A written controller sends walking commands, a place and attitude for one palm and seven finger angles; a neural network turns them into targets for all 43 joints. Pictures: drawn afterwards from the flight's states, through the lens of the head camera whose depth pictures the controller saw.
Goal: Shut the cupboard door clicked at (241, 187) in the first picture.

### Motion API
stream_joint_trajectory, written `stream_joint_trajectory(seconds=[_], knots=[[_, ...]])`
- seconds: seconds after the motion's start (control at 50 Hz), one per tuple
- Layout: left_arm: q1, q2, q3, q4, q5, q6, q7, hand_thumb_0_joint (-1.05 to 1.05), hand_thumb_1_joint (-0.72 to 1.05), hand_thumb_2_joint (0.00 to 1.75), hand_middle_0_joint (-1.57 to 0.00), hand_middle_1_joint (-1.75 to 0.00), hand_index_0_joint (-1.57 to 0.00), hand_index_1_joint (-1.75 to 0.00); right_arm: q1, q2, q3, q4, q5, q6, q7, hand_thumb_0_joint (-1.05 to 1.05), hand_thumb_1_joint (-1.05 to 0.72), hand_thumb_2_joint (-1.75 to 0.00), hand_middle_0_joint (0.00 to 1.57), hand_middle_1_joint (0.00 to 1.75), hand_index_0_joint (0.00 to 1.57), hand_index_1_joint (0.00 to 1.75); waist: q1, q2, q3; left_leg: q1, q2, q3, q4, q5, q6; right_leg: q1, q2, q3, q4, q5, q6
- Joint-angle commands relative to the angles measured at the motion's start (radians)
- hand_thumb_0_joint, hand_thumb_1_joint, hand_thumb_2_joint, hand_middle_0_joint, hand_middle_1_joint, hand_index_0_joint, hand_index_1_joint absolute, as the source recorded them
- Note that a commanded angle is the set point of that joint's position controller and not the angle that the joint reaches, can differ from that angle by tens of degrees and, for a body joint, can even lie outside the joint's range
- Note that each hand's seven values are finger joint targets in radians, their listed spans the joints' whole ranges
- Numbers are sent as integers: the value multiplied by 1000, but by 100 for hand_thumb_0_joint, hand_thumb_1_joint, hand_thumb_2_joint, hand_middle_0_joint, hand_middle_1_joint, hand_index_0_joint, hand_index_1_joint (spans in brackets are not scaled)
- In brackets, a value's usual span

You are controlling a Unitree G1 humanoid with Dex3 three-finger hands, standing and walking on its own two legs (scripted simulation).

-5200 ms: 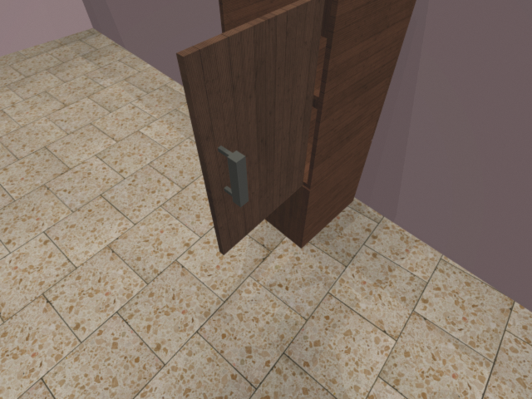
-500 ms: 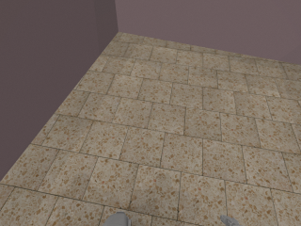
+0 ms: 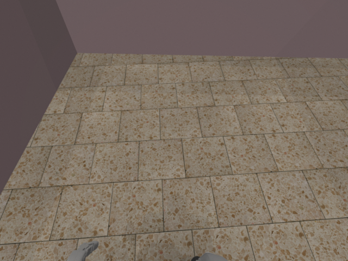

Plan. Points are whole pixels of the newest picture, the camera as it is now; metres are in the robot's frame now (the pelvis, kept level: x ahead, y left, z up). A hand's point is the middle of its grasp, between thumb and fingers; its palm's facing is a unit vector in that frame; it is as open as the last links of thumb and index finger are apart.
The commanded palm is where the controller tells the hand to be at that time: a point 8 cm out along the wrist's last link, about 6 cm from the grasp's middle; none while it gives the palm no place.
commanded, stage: walk to a spot facing it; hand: left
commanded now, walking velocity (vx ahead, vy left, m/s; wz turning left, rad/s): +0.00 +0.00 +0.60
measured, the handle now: out of the picture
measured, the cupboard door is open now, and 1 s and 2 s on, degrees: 93 93 93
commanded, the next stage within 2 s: none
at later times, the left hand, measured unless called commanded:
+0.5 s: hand (90, 257) +0.16 +0.23 -0.17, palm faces +0.29 -0.93 -0.21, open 7.3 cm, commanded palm none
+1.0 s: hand out of the picture +0.11 +0.12 -0.14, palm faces +0.56 -0.78 -0.26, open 7.4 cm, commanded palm none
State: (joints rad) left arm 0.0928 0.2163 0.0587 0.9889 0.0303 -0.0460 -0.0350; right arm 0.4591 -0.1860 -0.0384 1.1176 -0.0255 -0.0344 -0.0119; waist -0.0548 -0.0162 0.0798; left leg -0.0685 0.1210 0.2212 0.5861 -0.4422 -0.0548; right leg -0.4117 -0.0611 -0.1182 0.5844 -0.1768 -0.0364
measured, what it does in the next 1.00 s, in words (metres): walks ahead, turning left: left foot, then right foot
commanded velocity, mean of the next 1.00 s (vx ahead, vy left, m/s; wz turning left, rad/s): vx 0.00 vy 0.00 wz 0.60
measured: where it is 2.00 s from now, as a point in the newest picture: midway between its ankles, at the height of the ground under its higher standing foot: (194, 249)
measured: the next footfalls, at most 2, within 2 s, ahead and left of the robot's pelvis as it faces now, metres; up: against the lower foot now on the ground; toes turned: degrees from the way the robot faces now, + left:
left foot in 0.36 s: +0.18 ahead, +0.13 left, +0.00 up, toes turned +22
right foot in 0.74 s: +0.23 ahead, -0.14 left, +0.00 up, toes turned +23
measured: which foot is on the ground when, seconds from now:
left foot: up 0.00-0.34, down 0.36-0.74, up 0.76-1.00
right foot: down 0.00-0.36, up 0.38-0.72, down 0.74-1.00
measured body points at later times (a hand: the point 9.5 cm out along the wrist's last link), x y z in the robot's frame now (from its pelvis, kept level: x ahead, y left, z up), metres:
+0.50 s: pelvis +0.12 +0.01 +0.00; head +0.16 +0.04 +0.45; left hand +0.14 +0.27 -0.16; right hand +0.25 -0.23 -0.13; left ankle +0.14 +0.11 -0.72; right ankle +0.09 -0.14 -0.65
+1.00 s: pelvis +0.18 -0.06 +0.02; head +0.25 -0.04 +0.46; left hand +0.09 +0.16 -0.12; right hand +0.43 -0.21 -0.13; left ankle +0.10 +0.05 -0.66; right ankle +0.20 -0.16 -0.72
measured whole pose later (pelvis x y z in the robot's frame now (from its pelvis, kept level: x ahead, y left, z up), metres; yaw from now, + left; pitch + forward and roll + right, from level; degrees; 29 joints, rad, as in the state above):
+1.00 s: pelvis +0.18 -0.06 +0.02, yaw +36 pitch +2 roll +3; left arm 0.24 0.18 0.02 0.90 0.02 -0.01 0.02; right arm 0.08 -0.26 -0.08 0.91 -0.02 0.09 0.03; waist 0.00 -0.02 0.12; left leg -0.47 0.02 0.06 0.95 -0.42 -0.08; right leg -0.18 -0.11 -0.20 0.50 -0.33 -0.02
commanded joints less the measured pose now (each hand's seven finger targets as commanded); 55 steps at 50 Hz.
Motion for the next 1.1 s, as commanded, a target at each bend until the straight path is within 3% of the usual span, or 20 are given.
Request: stream_joint_trajectory(seconds=[0.0, 0.08, 0.12, 0.26, 0.3, 0.32, 0.34, 0.36, 0.38, 0.48, 0.62, 0.68, 0.7, 0.72, 0.74, 0.76, 0.8, 0.86, 1.0, 1.08], knots=[[332, 196, 35, 67, -18, -16, 44, 0, 90, 90, -20, -30, -20, -30, -74, -54, -8, -92, 27, -10, -12, 0, -90, -90, 20, 30, 20, 30, 161, -187, -245, -526, -27, -188, 650, -158, 28, 579, -411, 373, -206, 570, -207], [98, 83, -2, 4, -15, -12, 57, 0, 90, 90, -20, -30, -20, -30, -33, -7, -5, -47, 16, 38, -4, 0, -90, -90, 20, 30, 20, 30, 31, -107, -105, -402, 26, -191, 524, 28, 6, 230, -317, 69, -296, 443, -118], [50, 67, -5, -13, -17, -11, 56, 0, 90, 90, -20, -30, -20, -30, -10, 11, -5, -43, 11, 60, 5, 0, -90, -90, 20, 30, 20, 30, 1, -103, -71, -376, 9, -149, 478, 102, -5, 146, -281, -17, -323, 359, -98], [56, 98, 31, -42, -8, 10, 62, 0, 90, 90, -20, -30, -20, -30, -147, -6, -19, -149, 5, 60, 27, 0, -90, -90, 20, 30, 20, 30, 34, -106, -69, -372, -15, -85, 164, 136, 6, 240, -316, -73, -195, 270, -75], [58, 106, 38, -53, -11, 22, 61, 0, 90, 90, -20, -30, -20, -30, -127, -41, -28, -161, -1, 58, 30, 0, -90, -90, 20, 30, 20, 30, 14, -45, -84, -257, -40, -75, 27, 232, 19, 216, -294, -103, -67, 204, -33], [59, 99, 38, -64, -16, 30, 59, 0, 90, 90, -20, -30, -20, -30, -74, -90, -40, -157, -5, 53, 29, 0, -90, -90, 20, 30, 20, 30, -15, 64, -122, -158, -14, -147, -54, 420, 48, 160, -244, -131, 82, 116, 10], [87, 53, 34, -97, -26, 41, 55, 0, 90, 90, -20, -30, -20, -30, -39, -201, -63, -173, -16, 46, 21, 0, -90, -90, 20, 30, 20, 30, -24, 338, -151, -58, 214, -504, -152, 721, 182, -38, -104, -151, 306, -268, 93], [20, 44, 20, -145, -20, 50, 59, 0, 90, 90, -20, -30, -20, -30, -5, -262, -77, -173, -15, 50, 7, 0, -90, -90, 20, 30, 20, 30, -60, 326, -169, -78, 343, -691, -236, 706, 290, -105, -22, -23, 511, -581, 96], [-29, 48, 17, -165, -12, 60, 59, 0, 90, 90, -20, -30, -20, -30, -30, -256, -75, -179, -12, 49, -4, 0, -90, -90, 20, 30, 20, 30, -42, 227, -179, -75, 332, -720, -256, 551, 298, -189, -33, 73, 636, -483, 94], [29, 57, 28, -122, -12, 59, 43, 0, 90, 90, -20, -30, -20, -30, -200, -210, -56, -238, -1, 28, -12, 0, -90, -90, 20, 30, 20, 30, 31, 150, -198, -100, 151, -428, -221, 574, 197, -166, -34, 120, 588, -232, 115], [46, 71, 19, -150, -18, 69, 45, 0, 90, 90, -20, -30, -20, -30, -264, -262, -83, -263, -5, 59, 7, 0, -90, -90, 20, 30, 20, 30, 25, 200, -170, -176, 109, -463, -217, 420, 197, 26, 35, 69, 212, -273, 108], [156, 106, 27, -133, -18, 57, 48, 0, 90, 90, -20, -30, -20, -30, -334, -258, -88, -292, 5, 71, 12, 0, -90, -90, 20, 30, 20, 30, 79, 166, -172, -296, 47, -455, -136, 341, 147, 238, 52, 48, -75, -105, 97], [199, 166, 40, -131, -10, 47, 57, 0, 90, 90, -20, -30, -20, -30, -344, -208, -82, -310, 14, 75, 17, 0, -90, -90, 20, 30, 20, 30, 100, 10, -174, -439, -33, -397, -10, 192, 92, 370, -79, 176, -249, -133, 61], [208, 266, 57, -138, 6, 42, 64, 0, 90, 90, -20, -30, -20, -30, -367, -137, -69, -342, 17, 75, 25, 0, -90, -90, 20, 30, 20, 30, 117, -307, -120, -608, -188, -213, 256, -107, 2, 376, -372, 483, -362, -104, -55], [174, 274, 41, -156, -2, 44, 65, 0, 90, 90, -20, -30, -20, -30, -385, -175, -72, -352, 5, 75, 32, 0, -90, -90, 20, 30, 20, 30, 110, -248, -96, -566, -144, -258, 477, -162, 17, 235, -443, 462, -352, -13, -121], [138, 218, 35, -156, -5, 35, 70, 0, 90, 90, -20, -30, -20, -30, -395, -167, -78, -328, 3, 84, 28, 0, -90, -90, 20, 30, 20, 30, 77, -274, -79, -583, -121, -282, 600, -120, 14, 217, -374, 429, -309, 125, -110], [81, 152, 15, -170, -10, 31, 69, 0, 90, 90, -20, -30, -20, -30, -355, -154, -68, -290, 6, 92, 37, 0, -90, -90, 20, 30, 20, 30, 34, -197, -76, -571, -85, -249, 659, 2, -11, 261, -270, 201, -224, 378, -76], [159, 147, 15, -155, -10, 22, 71, 0, 90, 90, -20, -30, -20, -30, -387, -129, -51, -286, 11, 95, 42, 0, -90, -90, 20, 30, 20, 30, 63, -188, -120, -547, -93, -189, 522, 20, -27, 401, -245, 91, -175, 616, -52], [233, 195, 35, -117, -2, 28, 70, 0, 90, 90, -20, -30, -20, -30, -470, -106, -27, -309, 16, 85, 46, 0, -90, -90, 20, 30, 20, 30, 109, -185, -121, -407, -109, -102, 167, 6, 0, 455, -301, 34, -111, 700, -70], [174, 209, 45, -121, -13, 29, 61, 0, 90, 90, -20, -30, -20, -30, -335, -152, -41, -287, 8, 72, 38, 0, -90, -90, 20, 30, 20, 30, 25, -126, -180, -118, -122, -86, -110, 229, 41, 324, -279, -55, 109, 633, 2]])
